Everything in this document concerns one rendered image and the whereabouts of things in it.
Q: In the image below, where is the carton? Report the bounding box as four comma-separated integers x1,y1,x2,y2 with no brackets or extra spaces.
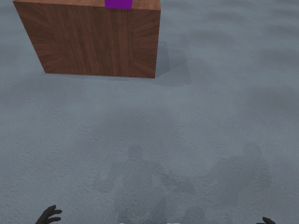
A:
105,0,133,9

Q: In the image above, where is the pedestal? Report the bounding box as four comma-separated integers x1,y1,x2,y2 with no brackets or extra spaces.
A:
12,0,161,78

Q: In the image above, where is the left robot hand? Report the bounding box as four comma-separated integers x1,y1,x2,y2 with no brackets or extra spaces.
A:
36,205,63,224

